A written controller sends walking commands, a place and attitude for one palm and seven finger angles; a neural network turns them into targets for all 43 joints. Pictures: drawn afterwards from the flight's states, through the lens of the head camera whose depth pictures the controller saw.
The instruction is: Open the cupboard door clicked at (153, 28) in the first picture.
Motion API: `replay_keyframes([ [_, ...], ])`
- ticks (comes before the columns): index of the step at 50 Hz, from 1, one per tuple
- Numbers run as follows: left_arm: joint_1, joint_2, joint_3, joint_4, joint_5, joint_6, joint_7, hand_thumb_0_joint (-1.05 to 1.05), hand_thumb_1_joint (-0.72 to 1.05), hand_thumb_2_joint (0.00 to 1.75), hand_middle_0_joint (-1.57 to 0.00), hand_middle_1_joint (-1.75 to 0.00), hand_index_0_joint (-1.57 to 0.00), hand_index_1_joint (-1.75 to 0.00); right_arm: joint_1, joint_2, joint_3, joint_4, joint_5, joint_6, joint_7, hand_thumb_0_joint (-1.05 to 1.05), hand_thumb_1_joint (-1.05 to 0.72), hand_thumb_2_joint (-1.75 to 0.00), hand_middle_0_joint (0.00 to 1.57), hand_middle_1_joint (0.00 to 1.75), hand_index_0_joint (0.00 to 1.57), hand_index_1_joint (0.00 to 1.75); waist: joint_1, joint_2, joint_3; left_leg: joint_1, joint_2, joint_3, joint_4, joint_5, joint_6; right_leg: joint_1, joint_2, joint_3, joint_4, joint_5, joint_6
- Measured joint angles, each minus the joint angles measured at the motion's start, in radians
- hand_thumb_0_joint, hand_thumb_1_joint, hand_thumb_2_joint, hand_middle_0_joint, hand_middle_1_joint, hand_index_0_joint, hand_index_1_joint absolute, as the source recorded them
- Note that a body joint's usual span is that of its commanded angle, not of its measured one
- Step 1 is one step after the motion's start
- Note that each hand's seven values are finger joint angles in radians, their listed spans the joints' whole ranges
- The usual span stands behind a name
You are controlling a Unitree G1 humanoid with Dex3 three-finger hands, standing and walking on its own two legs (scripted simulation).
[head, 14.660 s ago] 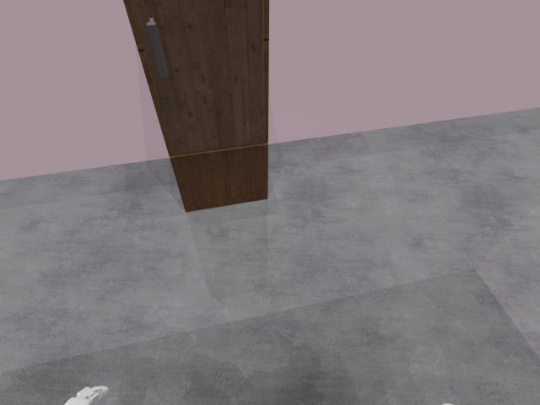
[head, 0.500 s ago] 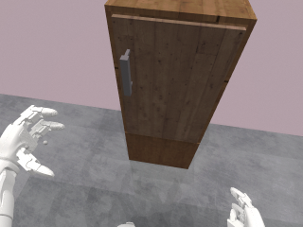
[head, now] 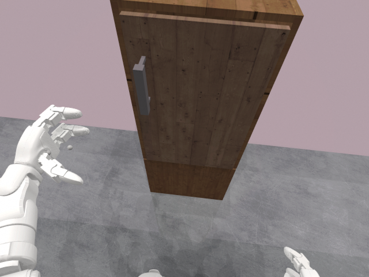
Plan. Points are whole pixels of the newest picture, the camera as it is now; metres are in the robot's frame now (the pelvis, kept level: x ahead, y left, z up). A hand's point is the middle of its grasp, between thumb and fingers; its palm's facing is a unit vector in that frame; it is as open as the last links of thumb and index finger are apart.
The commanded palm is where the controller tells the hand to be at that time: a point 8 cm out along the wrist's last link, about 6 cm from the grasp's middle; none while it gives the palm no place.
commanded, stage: move the hooked fingers beside the handle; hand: left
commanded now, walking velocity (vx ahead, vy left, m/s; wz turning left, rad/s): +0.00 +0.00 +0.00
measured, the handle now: (144, 86) +0.56 +0.13 +0.08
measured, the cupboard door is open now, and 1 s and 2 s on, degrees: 0 0 0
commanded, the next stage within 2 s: slide the fingers in behind the handle in 1.88 s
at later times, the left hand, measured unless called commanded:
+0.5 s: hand (98, 117) +0.44 +0.22 +0.09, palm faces -0.10 -1.00 -0.01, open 14.0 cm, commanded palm +0.42 +0.27 +0.08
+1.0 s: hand (111, 97) +0.52 +0.21 +0.08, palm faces -0.09 -1.00 +0.01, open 14.0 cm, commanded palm +0.51 +0.25 +0.08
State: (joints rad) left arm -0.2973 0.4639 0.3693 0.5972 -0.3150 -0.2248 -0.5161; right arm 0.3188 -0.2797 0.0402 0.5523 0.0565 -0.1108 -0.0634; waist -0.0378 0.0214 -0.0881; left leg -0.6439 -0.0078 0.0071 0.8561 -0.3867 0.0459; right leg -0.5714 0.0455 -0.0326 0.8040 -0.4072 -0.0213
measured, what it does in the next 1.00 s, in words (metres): stands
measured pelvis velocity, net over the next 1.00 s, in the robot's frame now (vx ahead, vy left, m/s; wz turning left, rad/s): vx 0.00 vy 0.00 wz -0.03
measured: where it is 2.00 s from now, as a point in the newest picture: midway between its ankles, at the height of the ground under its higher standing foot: outside the picture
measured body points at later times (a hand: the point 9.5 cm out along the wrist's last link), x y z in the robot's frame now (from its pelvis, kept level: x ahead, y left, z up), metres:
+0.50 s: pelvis +0.00 +0.00 -0.01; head +0.08 +0.01 +0.44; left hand +0.44 +0.27 +0.09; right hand +0.07 -0.27 -0.11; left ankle +0.02 +0.09 -0.70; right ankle -0.01 -0.11 -0.70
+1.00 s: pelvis +0.00 +0.00 -0.02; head +0.13 +0.03 +0.41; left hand +0.51 +0.26 +0.08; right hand +0.00 -0.27 -0.12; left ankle +0.02 +0.09 -0.70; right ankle -0.01 -0.11 -0.70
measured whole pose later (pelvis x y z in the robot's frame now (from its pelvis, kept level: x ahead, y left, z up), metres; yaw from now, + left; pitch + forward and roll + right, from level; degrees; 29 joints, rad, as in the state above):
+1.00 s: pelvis +0.00 +0.00 -0.02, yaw -2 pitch +20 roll -4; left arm -0.96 0.62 0.40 1.23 -0.12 -0.32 -0.41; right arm 0.40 -0.29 0.04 0.62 0.02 0.03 -0.03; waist -0.18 0.02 -0.09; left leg -0.90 0.02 0.01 0.98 -0.43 0.05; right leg -0.82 0.07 -0.04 0.90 -0.43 -0.02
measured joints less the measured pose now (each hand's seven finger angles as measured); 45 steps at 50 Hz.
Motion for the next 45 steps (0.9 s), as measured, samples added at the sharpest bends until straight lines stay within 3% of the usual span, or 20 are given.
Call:
replay_keyframes([
  [9, -0.117, 0.004, -0.018, 0.116, 0.028, -0.028, 0.012, -0.01, -0.50, 0.30, -0.30, -1.20, -0.30, -1.20, 0.012, -0.005, -0.007, 0.025, 0.000, 0.035, 0.002, 0.01, -0.90, -0.90, 0.20, 0.30, 0.21, 0.30, -0.010, -0.004, 0.004, -0.031, 0.000, -0.005, 0.015, -0.003, -0.001, -0.028, 0.000, -0.005, 0.013, -0.004, -0.001],
  [24, -0.342, 0.029, -0.016, 0.337, 0.094, -0.074, 0.062, -0.01, -0.50, 0.30, -0.30, -1.20, -0.30, -1.20, 0.032, -0.001, -0.008, 0.041, -0.012, 0.088, 0.024, 0.01, -0.90, -0.90, 0.20, 0.30, 0.21, 0.30, -0.051, -0.007, -0.003, -0.098, 0.009, 0.007, 0.040, -0.014, -0.002, -0.102, 0.008, 0.006, 0.041, -0.011, -0.002],
  [31, -0.406, 0.068, 0.020, 0.429, 0.120, -0.095, 0.071, -0.01, -0.50, 0.30, -0.30, -1.20, -0.30, -1.20, 0.053, 0.002, -0.007, 0.047, -0.015, 0.117, 0.027, 0.01, -0.90, -0.90, 0.20, 0.30, 0.21, 0.30, -0.072, -0.010, -0.005, -0.124, 0.018, 0.010, 0.055, -0.023, -0.004, -0.129, 0.016, 0.009, 0.053, -0.015, -0.004],
  [45, -0.597, 0.128, 0.015, 0.573, 0.157, -0.108, 0.086, -0.01, -0.50, 0.30, -0.30, -1.20, -0.30, -1.20, 0.074, -0.010, -0.007, 0.075, -0.029, 0.137, 0.031, 0.00, -0.90, -0.90, 0.20, 0.30, 0.21, 0.30, -0.114, -0.009, -0.003, -0.223, 0.023, -0.003, 0.108, -0.034, -0.001, -0.217, 0.022, -0.005, 0.087, -0.020, -0.002],
])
